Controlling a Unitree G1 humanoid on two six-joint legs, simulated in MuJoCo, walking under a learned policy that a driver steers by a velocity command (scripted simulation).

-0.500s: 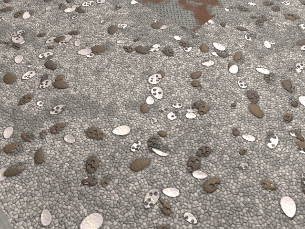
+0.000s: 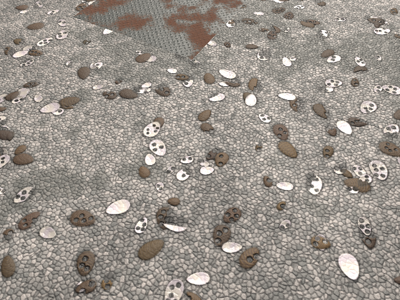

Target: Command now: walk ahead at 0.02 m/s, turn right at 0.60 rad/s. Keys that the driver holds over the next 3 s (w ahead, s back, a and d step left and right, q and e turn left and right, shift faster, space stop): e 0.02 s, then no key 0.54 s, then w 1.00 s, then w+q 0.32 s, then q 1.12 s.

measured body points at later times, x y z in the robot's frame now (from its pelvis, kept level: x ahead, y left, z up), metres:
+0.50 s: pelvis -0.01 +0.03 +0.00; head +0.01 +0.04 +0.45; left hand +0.13 +0.28 -0.13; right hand +0.05 -0.24 -0.12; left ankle +0.00 +0.13 -0.74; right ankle -0.06 -0.08 -0.74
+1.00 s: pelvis +0.07 +0.06 +0.01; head +0.09 +0.08 +0.46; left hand +0.18 +0.31 -0.14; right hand +0.03 -0.21 -0.12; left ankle +0.04 +0.13 -0.74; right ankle +0.03 -0.08 -0.67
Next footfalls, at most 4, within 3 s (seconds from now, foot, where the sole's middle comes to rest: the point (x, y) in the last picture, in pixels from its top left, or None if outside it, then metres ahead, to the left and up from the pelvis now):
0.12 left None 0.04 0.13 -0.77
0.48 right None -0.02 -0.08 -0.77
1.34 right None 0.41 -0.08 -0.77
1.90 left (212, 226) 0.72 0.04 -0.77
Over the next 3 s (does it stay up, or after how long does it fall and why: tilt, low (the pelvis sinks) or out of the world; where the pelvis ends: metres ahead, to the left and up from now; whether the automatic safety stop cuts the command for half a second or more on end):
stays up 0.75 -0.03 -0.01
